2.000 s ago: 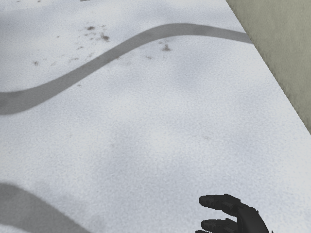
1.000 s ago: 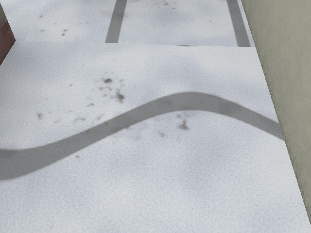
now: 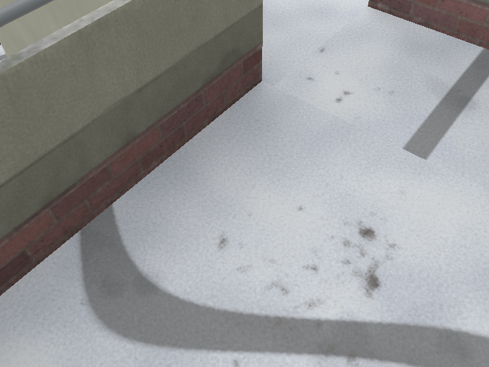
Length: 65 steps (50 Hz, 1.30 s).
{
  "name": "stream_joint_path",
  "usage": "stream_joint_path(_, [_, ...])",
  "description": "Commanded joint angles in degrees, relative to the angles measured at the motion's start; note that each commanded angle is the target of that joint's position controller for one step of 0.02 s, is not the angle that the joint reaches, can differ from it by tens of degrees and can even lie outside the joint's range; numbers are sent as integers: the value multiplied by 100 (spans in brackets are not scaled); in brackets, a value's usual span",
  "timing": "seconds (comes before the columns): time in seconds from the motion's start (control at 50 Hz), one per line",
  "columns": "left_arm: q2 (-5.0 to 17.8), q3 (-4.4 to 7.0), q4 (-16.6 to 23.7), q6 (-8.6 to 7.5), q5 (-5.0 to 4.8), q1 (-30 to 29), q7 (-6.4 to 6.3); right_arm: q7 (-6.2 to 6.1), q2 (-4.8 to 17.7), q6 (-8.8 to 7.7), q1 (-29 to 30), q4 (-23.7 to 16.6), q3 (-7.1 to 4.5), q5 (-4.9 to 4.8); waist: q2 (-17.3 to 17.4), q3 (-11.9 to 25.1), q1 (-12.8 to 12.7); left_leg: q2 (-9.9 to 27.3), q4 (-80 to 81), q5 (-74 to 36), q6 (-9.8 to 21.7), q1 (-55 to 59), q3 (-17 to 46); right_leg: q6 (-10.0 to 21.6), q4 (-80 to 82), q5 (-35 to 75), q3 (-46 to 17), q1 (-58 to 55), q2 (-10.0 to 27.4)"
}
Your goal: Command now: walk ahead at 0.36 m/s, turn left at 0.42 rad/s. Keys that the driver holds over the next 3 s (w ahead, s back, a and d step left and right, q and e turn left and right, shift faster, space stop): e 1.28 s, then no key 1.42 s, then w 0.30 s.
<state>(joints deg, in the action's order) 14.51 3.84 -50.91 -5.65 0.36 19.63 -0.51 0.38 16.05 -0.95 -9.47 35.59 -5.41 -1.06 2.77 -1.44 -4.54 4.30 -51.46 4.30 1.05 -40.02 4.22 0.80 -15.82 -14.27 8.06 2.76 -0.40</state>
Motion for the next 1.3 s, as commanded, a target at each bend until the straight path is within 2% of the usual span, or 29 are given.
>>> stream_joint_path(0.02, [889,105,287,-16,-81,-394,-52,111,-158,-139,545,-585,102,63,-630,-97,135,-179,1033,-571,36,553,-404,807,299,3647,-407,326,1353])
stream_joint_path(0.08, [1138,115,104,36,-240,-264,-1,170,-12,-180,530,-638,51,78,-852,60,274,-374,1682,-292,229,1198,-529,808,-57,4296,-541,-26,1459])
stream_joint_path(0.14, [1106,88,70,76,-328,-392,32,37,629,-221,-795,-173,-204,242,-816,787,985,-501,2744,-1854,525,3376,-623,367,-1803,4379,-437,317,960])
stream_joint_path(0.16, [637,-86,246,48,-72,-256,72,-82,1135,-193,-1453,-93,-280,433,155,1686,1078,910,1975,-5190,1026,5364,603,29,-3671,1425,-391,1791,483])
stream_joint_path(0.18, [196,-261,46,65,-64,757,147,-73,1058,-172,-1377,-159,-134,483,1075,2867,674,2398,2077,-6227,2036,6234,2234,-197,-5321,-2874,-1270,2701,-112])
stream_joint_path(0.2, [835,-58,-142,156,-233,642,141,-16,834,-130,-1278,-191,-123,353,415,2916,887,2127,2377,-4979,1925,5499,1946,-221,-5828,-2741,-1823,2672,70])
stream_joint_path(0.22, [909,-11,88,232,-316,86,106,2,714,-123,-740,-202,-59,213,255,2007,668,1806,2700,-3558,1644,4804,1394,-242,-5705,-2419,-1533,3119,265])
stream_joint_path(0.24, [732,-29,99,340,-256,-173,26,-7,397,-144,-285,-152,43,117,-22,1352,467,1476,3045,-2412,1385,3986,993,-321,-5310,-2002,-1368,3166,488])
stream_joint_path(0.28, [631,20,22,598,-139,-5,-109,-31,317,-194,238,-58,64,188,282,827,131,1139,3659,-1240,1183,2543,364,-527,-5028,-1154,-1162,2301,553])
stream_joint_path(0.34, [645,111,202,780,-93,11,-186,-103,420,-247,412,81,20,302,494,635,70,1161,3903,-783,1336,2150,-114,-581,-4823,-810,-1013,2238,480])
stream_joint_path(0.48, [610,135,773,891,-77,-755,-63,-327,695,-63,437,356,-74,208,499,547,360,1433,3927,339,1243,2552,-515,-422,-3628,-514,-748,2346,609])
stream_joint_path(0.6, [659,217,896,868,-57,-416,117,-282,806,101,449,600,-121,-30,348,675,167,1376,2846,86,691,2818,-901,108,-1552,119,-251,1260,221])
stream_joint_path(0.62, [901,302,860,847,-13,-215,86,-265,612,138,160,743,-88,-24,-178,519,183,1009,2034,528,264,2452,-1231,347,-829,883,-685,887,271])
stream_joint_path(0.64, [1613,460,984,821,-1,-131,-34,-226,285,149,95,620,-2,209,-1912,419,414,229,224,2344,-358,980,-1776,923,-526,3031,-2674,190,1687])
stream_joint_path(0.66, [1832,448,1183,715,157,-247,-3,-267,360,128,605,348,-13,253,-2126,449,245,-422,-1014,3511,-547,53,-893,1933,-372,3568,-3693,381,2335])
stream_joint_path(0.68, [1623,410,1211,579,220,-271,59,-288,559,138,904,308,-67,178,-1470,633,101,-377,-1575,3256,-451,-67,-329,1927,-277,3075,-3413,404,2113])
stream_joint_path(0.72, [1297,334,1309,475,3,-825,11,-365,612,163,722,499,-127,136,-907,632,411,-216,-1551,2274,-329,-175,-66,1281,-413,2556,-2727,326,1575])
stream_joint_path(0.78, [1044,230,1422,524,-79,-916,-104,-374,586,136,578,544,-145,148,-970,864,528,-340,-1560,1637,-394,146,-33,1169,-487,3017,-2473,309,1337])
stream_joint_path(0.88, [1193,297,1518,597,-105,-700,-212,-336,409,80,810,472,-59,94,-1000,856,360,-450,-242,1374,-540,240,83,1157,-549,2547,-2696,-20,1227])
stream_joint_path(1.02, [1281,345,1772,723,-84,-938,-151,-189,502,-25,753,479,-61,41,-1197,716,318,-654,979,1637,-535,1262,119,1234,-675,2103,-3349,610,1055])
stream_joint_path(1.1, [1235,335,1924,788,-184,-1217,-145,-80,562,-140,368,528,-90,20,-1231,812,542,-715,2412,1113,-354,2088,37,1009,-1039,2380,-3661,607,805])
stream_joint_path(1.12, [1181,320,1975,810,-216,-1287,-166,-62,632,-157,152,593,-125,37,-1149,822,656,-584,3065,388,-257,2655,16,795,-1197,1912,-3573,879,605])
stream_joint_path(1.14, [952,260,2017,814,-166,-1131,-173,-84,945,-138,-20,598,-210,117,-604,959,585,238,3187,-136,42,3422,609,500,-1800,683,-3223,1528,257])
stream_joint_path(1.16, [683,198,2055,773,-126,-719,-145,-134,1385,-58,181,513,-273,215,1034,813,175,1408,3207,-1697,807,3894,1910,126,-2968,-1782,-2065,2759,-781])
stream_joint_path(1.18, [1195,349,2089,701,-63,-766,-126,-114,1177,-73,93,466,-234,343,1248,783,359,2116,3313,-2038,1592,3515,2615,-167,-4331,-2504,-1805,3198,-606])
stream_joint_path(1.2, [1496,463,1969,700,-100,-691,-104,-139,898,-85,366,345,-149,296,740,655,279,1876,3265,-1807,1549,3356,2082,-289,-5040,-2076,-1831,3220,-350])
stream_joint_path(1.22, [1457,488,1842,749,-126,-638,-103,-164,695,-65,640,301,-101,226,517,513,197,1414,3193,-1441,1231,3252,1448,-385,-5291,-1675,-1739,3243,-273])
stream_joint_path(1.26, [1165,424,1794,855,-131,-632,-99,-223,608,-26,701,254,-44,123,446,381,279,1061,3174,-1378,1056,3250,822,-558,-5662,-1150,-1588,3402,-228])
stream_joint_path(1.3, [913,327,1944,860,-179,-885,-71,-276,668,35,448,307,-46,163,538,362,448,894,3259,-1433,1112,3337,450,-636,-5285,-909,-1298,3375,-176])
